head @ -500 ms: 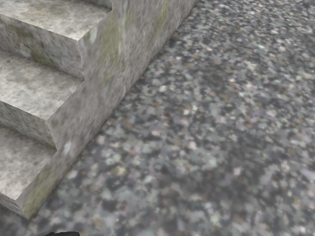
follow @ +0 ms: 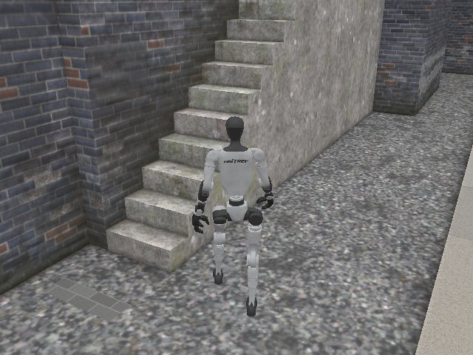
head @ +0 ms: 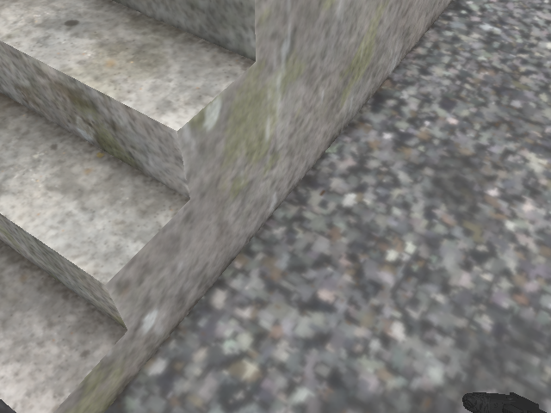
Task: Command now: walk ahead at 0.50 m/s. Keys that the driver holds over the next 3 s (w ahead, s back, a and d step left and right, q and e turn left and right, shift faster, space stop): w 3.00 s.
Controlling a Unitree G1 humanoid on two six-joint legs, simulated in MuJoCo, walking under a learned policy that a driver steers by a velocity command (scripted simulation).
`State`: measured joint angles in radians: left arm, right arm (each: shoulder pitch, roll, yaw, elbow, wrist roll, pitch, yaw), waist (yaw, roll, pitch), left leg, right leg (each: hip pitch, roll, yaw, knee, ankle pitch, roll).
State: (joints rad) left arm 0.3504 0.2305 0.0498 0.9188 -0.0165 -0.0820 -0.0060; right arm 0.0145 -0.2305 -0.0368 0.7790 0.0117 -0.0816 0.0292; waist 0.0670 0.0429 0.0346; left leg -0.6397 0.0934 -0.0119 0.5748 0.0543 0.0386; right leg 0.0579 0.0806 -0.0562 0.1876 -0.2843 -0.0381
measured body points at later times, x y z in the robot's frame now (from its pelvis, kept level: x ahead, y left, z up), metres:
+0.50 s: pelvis +0.27 +0.03 +0.01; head +0.30 +0.04 +0.46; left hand +0.50 +0.25 -0.08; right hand +0.27 -0.25 -0.11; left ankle +0.20 +0.12 -0.74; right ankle +0.46 -0.14 -0.69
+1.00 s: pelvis +0.52 -0.03 +0.01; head +0.55 -0.03 +0.46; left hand +0.60 +0.24 -0.12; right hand +0.70 -0.28 -0.11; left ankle +0.65 +0.11 -0.71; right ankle +0.48 -0.12 -0.74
